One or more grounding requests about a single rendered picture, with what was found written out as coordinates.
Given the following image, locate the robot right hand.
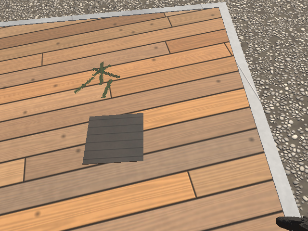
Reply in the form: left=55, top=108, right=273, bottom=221
left=275, top=216, right=308, bottom=231

